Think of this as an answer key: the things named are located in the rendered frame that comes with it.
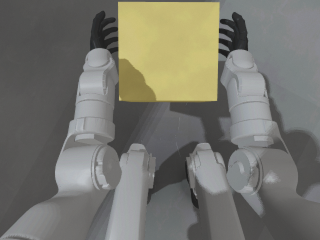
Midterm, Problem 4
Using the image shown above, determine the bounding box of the robot right foot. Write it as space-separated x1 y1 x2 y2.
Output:
185 156 199 209

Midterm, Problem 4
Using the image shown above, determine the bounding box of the right robot upper arm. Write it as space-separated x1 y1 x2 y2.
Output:
226 146 320 240

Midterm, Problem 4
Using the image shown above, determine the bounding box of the left robot upper arm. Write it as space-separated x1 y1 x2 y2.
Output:
0 144 122 240

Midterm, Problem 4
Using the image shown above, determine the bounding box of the robot right forearm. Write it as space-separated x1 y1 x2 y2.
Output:
220 49 292 158

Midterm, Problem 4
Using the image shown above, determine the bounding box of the robot left forearm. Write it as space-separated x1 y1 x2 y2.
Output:
55 48 119 182

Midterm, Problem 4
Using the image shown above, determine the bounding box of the robot left hand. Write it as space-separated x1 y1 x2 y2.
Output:
90 11 119 54

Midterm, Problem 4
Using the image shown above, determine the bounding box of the robot right hand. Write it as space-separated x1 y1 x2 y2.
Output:
218 12 248 58

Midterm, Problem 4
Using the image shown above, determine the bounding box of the carton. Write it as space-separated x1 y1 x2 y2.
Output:
118 2 220 103

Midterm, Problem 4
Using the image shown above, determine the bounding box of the robot left thigh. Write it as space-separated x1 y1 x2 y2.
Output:
104 150 156 240

